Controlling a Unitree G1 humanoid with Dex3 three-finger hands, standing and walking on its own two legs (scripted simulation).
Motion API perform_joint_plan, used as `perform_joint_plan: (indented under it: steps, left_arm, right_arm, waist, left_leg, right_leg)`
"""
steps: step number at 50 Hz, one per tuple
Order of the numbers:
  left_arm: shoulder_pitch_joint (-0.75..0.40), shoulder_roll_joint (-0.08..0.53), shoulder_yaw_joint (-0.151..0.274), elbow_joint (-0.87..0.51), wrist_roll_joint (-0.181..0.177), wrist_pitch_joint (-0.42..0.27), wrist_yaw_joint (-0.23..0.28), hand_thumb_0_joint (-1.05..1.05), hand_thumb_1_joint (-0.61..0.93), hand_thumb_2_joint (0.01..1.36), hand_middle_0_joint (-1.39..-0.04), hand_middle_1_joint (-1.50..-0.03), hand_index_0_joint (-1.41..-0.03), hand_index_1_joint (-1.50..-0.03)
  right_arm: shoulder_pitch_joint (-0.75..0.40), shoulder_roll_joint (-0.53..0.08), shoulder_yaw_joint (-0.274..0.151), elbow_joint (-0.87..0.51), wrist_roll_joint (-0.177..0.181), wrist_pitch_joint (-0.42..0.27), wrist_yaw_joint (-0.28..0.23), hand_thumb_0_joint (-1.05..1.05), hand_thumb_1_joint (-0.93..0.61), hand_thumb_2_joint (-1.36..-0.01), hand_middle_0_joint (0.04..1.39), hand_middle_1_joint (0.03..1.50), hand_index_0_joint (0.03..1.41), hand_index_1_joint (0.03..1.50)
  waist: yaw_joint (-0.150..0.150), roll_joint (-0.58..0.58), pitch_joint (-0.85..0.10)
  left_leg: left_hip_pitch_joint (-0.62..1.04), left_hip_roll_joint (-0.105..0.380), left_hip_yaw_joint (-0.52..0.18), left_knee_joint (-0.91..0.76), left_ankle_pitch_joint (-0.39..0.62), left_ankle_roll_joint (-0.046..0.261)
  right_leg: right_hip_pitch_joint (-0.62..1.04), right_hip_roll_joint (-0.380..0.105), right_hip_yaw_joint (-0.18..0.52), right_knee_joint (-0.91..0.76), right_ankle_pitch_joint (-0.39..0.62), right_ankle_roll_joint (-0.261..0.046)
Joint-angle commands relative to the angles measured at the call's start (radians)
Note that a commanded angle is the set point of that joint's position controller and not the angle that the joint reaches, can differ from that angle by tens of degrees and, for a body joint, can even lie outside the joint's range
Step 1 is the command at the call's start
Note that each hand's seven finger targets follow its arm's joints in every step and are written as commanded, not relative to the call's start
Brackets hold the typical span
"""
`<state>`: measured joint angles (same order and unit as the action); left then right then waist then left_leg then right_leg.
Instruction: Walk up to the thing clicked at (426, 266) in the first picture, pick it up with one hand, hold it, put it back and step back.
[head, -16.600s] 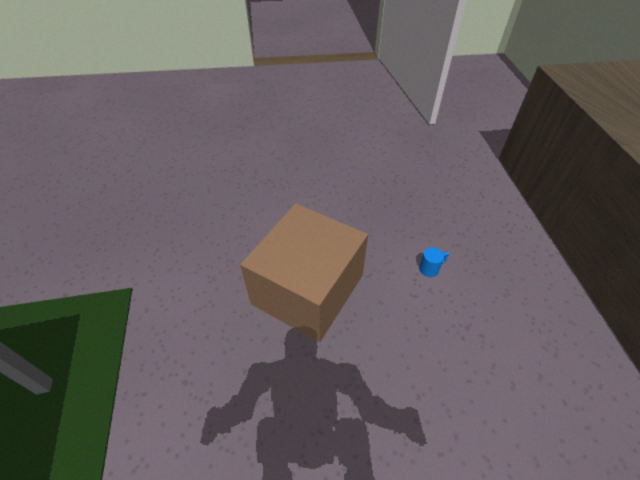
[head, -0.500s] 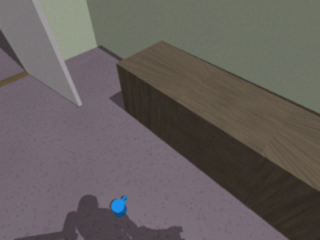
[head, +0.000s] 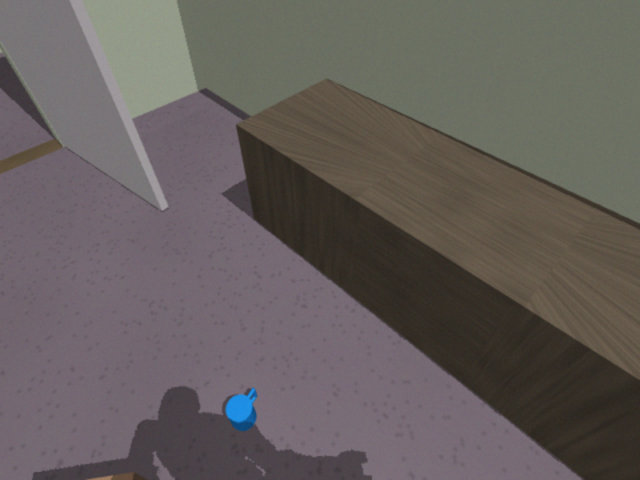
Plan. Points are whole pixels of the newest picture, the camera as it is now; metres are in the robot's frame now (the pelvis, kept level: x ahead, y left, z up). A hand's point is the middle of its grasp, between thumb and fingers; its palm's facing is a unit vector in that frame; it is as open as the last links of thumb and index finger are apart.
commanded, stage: stand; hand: left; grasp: from above
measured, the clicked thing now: (244, 407) +0.44 +0.25 -0.74
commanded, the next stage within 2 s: rise first in 0.68 s
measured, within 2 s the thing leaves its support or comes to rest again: neither
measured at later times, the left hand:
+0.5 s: hand out of the picture +0.07 +0.25 -0.16, palm faces -0.04 -0.93 -0.36, open 7.4 cm
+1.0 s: hand out of the picture +0.14 +0.25 -0.17, palm faces -0.01 -0.94 -0.35, open 8.6 cm
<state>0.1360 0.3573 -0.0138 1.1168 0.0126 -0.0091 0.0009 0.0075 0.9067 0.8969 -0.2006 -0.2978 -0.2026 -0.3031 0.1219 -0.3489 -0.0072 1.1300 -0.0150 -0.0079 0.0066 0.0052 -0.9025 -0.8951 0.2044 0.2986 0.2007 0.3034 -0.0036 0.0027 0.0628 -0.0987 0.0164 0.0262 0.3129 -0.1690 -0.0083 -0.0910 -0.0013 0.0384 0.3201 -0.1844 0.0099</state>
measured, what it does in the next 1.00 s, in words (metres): stands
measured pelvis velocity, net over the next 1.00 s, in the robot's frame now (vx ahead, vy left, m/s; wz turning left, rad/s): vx -0.01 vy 0.00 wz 0.03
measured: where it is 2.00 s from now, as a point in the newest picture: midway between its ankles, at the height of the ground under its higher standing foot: outside the picture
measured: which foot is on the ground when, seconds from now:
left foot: down 0.00-1.00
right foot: down 0.00-1.00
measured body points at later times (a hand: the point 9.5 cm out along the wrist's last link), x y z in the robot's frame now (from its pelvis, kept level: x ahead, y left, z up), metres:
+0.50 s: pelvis +0.00 +0.00 +0.00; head +0.01 +0.00 +0.45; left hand +0.08 +0.30 -0.13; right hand +0.07 -0.30 -0.13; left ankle +0.00 +0.12 -0.75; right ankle +0.00 -0.13 -0.75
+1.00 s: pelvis -0.01 +0.00 -0.02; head +0.05 +0.01 +0.43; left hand +0.14 +0.30 -0.14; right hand +0.09 -0.27 -0.14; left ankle +0.00 +0.12 -0.75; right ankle +0.00 -0.13 -0.75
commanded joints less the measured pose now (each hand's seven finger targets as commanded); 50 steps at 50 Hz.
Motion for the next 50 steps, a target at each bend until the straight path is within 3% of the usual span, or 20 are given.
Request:
perform_joint_plan:
  steps: [1,13,17,22,24,27,30,34,38,39,40,41,42,43,44,45,46,48,50]
  left_arm:
    - [-0.029,0.211,0.045,-0.062,-0.002,-0.024,0.010,0.000,0.900,0.900,-0.200,-0.300,-0.200,-0.301]
    - [-0.030,0.215,0.045,-0.065,-0.002,-0.024,0.012,0.000,0.900,0.900,-0.200,-0.300,-0.200,-0.301]
    - [-0.034,0.211,0.044,-0.061,-0.005,-0.022,0.013,0.000,0.900,0.900,-0.200,-0.300,-0.200,-0.301]
    - [-0.033,0.215,0.046,-0.067,-0.002,-0.025,0.011,0.000,0.900,0.900,-0.200,-0.300,-0.200,-0.301]
    - [-0.038,0.210,0.044,-0.062,-0.003,-0.024,0.012,0.000,0.900,0.900,-0.200,-0.300,-0.200,-0.301]
    - [-0.040,0.215,0.045,-0.068,-0.001,-0.028,0.013,0.000,0.900,0.900,-0.200,-0.300,-0.200,-0.301]
    - [-0.037,0.210,0.044,-0.063,-0.004,-0.024,0.012,0.000,0.900,0.900,-0.200,-0.300,-0.200,-0.301]
    - [-0.038,0.215,0.046,-0.067,-0.002,-0.025,0.013,0.000,0.900,0.900,-0.200,-0.300,-0.200,-0.301]
    - [-0.033,0.213,0.045,-0.064,-0.003,-0.022,0.011,0.000,0.900,0.900,-0.200,-0.300,-0.200,-0.301]
    - [-0.039,0.217,0.048,-0.066,-0.003,-0.022,0.012,0.000,0.820,0.932,-0.210,-0.369,-0.196,-0.381]
    - [-0.390,0.016,0.036,-0.417,-0.055,-0.120,0.027,0.000,0.740,0.969,-0.245,-0.449,-0.200,-0.461]
    - [-0.496,0.089,0.069,-0.353,-0.048,-0.113,0.032,0.000,0.660,0.971,-0.226,-0.529,-0.180,-0.541]
    - [-0.276,0.200,0.136,-0.158,-0.019,-0.076,0.035,0.000,0.597,0.903,-0.217,-0.609,-0.202,-0.621]
    - [-0.238,0.202,0.148,-0.074,0.007,-0.055,0.021,0.000,0.517,0.908,-0.195,-0.689,-0.188,-0.701]
    - [-0.328,0.209,0.153,-0.095,0.028,-0.053,0.001,0.000,0.437,0.921,-0.159,-0.769,-0.155,-0.781]
    - [-0.337,0.227,0.170,-0.116,0.065,-0.061,-0.014,0.000,0.357,0.909,-0.153,-0.845,-0.163,-0.835]
    - [-0.203,0.236,0.202,-0.064,0.100,-0.048,-0.019,0.000,0.277,0.907,-0.136,-0.919,-0.154,-0.901]
    - [-0.110,0.210,0.216,-0.135,0.127,-0.035,-0.023,0.000,0.117,0.933,-0.080,-1.023,-0.107,-0.995]
    - [-0.067,0.175,0.202,-0.182,0.138,0.006,-0.014,0.000,-0.043,0.964,-0.051,-1.073,-0.076,-1.047]
  right_arm:
    - [-0.043,-0.217,-0.040,-0.053,0.007,-0.020,-0.010,0.000,-0.900,-0.900,0.200,0.300,0.200,0.300]
    - [-0.038,-0.217,-0.040,-0.054,0.008,-0.019,-0.012,0.000,-0.900,-0.900,0.200,0.300,0.200,0.300]
    - [-0.038,-0.213,-0.037,-0.053,0.007,-0.017,-0.011,0.000,-0.900,-0.900,0.200,0.300,0.200,0.300]
    - [-0.041,-0.221,-0.041,-0.059,0.006,-0.021,-0.011,0.000,-0.900,-0.900,0.200,0.300,0.200,0.300]
    - [-0.035,-0.216,-0.038,-0.055,0.006,-0.020,-0.010,0.000,-0.900,-0.900,0.200,0.300,0.200,0.300]
    - [-0.040,-0.220,-0.041,-0.059,0.007,-0.019,-0.010,0.000,-0.900,-0.900,0.200,0.300,0.200,0.300]
    - [-0.038,-0.217,-0.039,-0.055,0.007,-0.017,-0.012,0.000,-0.900,-0.900,0.200,0.300,0.200,0.300]
    - [-0.042,-0.216,-0.040,-0.058,0.007,-0.018,-0.011,0.000,-0.900,-0.900,0.200,0.300,0.200,0.300]
    - [-0.035,-0.213,-0.038,-0.054,0.007,-0.019,-0.011,0.000,-0.900,-0.900,0.200,0.300,0.200,0.300]
    - [-0.032,-0.213,-0.039,-0.056,0.006,-0.020,-0.012,0.000,-0.934,-0.917,0.199,0.302,0.200,0.302]
    - [-0.035,-0.048,0.014,-0.349,0.077,-0.074,-0.028,0.000,-0.980,-0.921,0.199,0.300,0.200,0.300]
    - [0.018,-0.075,0.004,-0.295,0.078,-0.076,-0.040,0.000,-0.949,-0.916,0.198,0.300,0.199,0.300]
    - [0.062,-0.116,-0.019,-0.288,0.081,-0.067,-0.051,0.000,-0.934,-0.912,0.198,0.300,0.199,0.300]
    - [0.078,-0.109,-0.031,-0.302,0.069,-0.061,-0.051,0.000,-0.933,-0.910,0.199,0.300,0.199,0.300]
    - [0.086,-0.106,-0.039,-0.333,0.064,-0.064,-0.052,0.000,-0.893,-0.899,0.199,0.300,0.199,0.300]
    - [0.093,-0.109,-0.057,-0.358,0.046,-0.073,-0.054,0.000,-0.918,-0.906,0.199,0.300,0.199,0.300]
    - [0.131,-0.104,-0.072,-0.368,0.038,-0.073,-0.050,0.000,-0.918,-0.905,0.200,0.300,0.200,0.300]
    - [0.132,-0.092,-0.080,-0.433,0.033,-0.078,-0.040,0.000,-0.903,-0.901,0.199,0.300,0.200,0.300]
    - [0.113,-0.083,-0.080,-0.481,0.041,-0.078,-0.038,0.000,-0.906,-0.902,0.200,0.300,0.200,0.300]
  waist:
    - [0.001,-0.007,-0.072]
    - [-0.002,-0.003,-0.090]
    - [-0.001,-0.018,-0.047]
    - [0.001,0.002,-0.088]
    - [-0.001,-0.006,-0.063]
    - [-0.005,-0.010,-0.093]
    - [-0.003,-0.005,-0.063]
    - [-0.002,-0.010,-0.082]
    - [-0.002,0.010,-0.063]
    - [-0.005,0.002,-0.068]
    - [-0.108,0.038,0.000]
    - [-0.077,-0.013,-0.054]
    - [-0.044,-0.016,-0.036]
    - [-0.042,-0.048,-0.075]
    - [-0.044,-0.061,-0.107]
    - [-0.028,-0.057,-0.193]
    - [-0.002,-0.010,-0.266]
    - [0.045,0.054,-0.314]
    - [0.038,0.063,-0.295]
  left_leg:
    - [0.039,0.119,-0.097,-0.041,0.101,0.030]
    - [0.049,0.123,-0.093,-0.030,0.142,0.032]
    - [0.022,0.118,-0.100,-0.048,0.093,0.028]
    - [0.043,0.121,-0.095,-0.038,0.124,0.030]
    - [0.025,0.121,-0.100,-0.043,0.107,0.030]
    - [0.050,0.121,-0.096,-0.030,0.149,0.030]
    - [0.034,0.118,-0.096,-0.041,0.101,0.030]
    - [0.040,0.119,-0.098,-0.035,0.134,0.029]
    - [0.020,0.118,-0.100,-0.049,0.094,0.029]
    - [0.026,0.118,-0.098,-0.050,0.103,0.027]
    - [-0.136,-0.021,0.024,0.031,-0.050,0.021]
    - [-0.116,-0.020,0.022,0.051,-0.058,0.026]
    - [-0.143,-0.017,0.021,0.061,-0.050,0.022]
    - [-0.187,-0.023,0.016,0.115,-0.038,0.026]
    - [-0.208,-0.022,0.010,0.163,-0.021,0.031]
    - [-0.210,-0.023,0.008,0.208,0.008,0.029]
    - [-0.236,-0.033,0.004,0.247,0.048,0.022]
    - [-0.268,-0.042,0.000,0.278,0.061,0.011]
    - [-0.277,-0.041,-0.006,0.266,0.049,0.006]
  right_leg:
    - [-0.041,-0.118,0.082,-0.058,0.132,-0.032]
    - [-0.023,-0.125,0.081,-0.046,0.174,-0.034]
    - [-0.047,-0.118,0.078,-0.059,0.108,-0.033]
    - [-0.024,-0.125,0.083,-0.051,0.153,-0.034]
    - [-0.030,-0.122,0.079,-0.059,0.124,-0.032]
    - [-0.018,-0.125,0.077,-0.054,0.184,-0.031]
    - [-0.036,-0.124,0.082,-0.063,0.134,-0.032]
    - [-0.023,-0.122,0.076,-0.055,0.164,-0.034]
    - [-0.029,-0.120,0.077,-0.060,0.118,-0.033]
    - [-0.027,-0.122,0.080,-0.059,0.128,-0.033]
    - [-0.234,0.005,-0.029,0.009,0.014,-0.020]
    - [-0.181,-0.001,-0.038,0.012,-0.009,-0.013]
    - [-0.182,0.012,-0.049,0.031,-0.025,-0.022]
    - [-0.209,0.007,-0.047,0.063,-0.025,-0.025]
    - [-0.243,0.009,-0.049,0.112,0.000,-0.025]
    - [-0.236,0.006,-0.045,0.162,0.036,-0.023]
    - [-0.234,0.002,-0.046,0.206,0.068,-0.029]
    - [-0.245,0.007,-0.049,0.256,0.055,-0.038]
    - [-0.262,0.015,-0.056,0.252,0.032,-0.037]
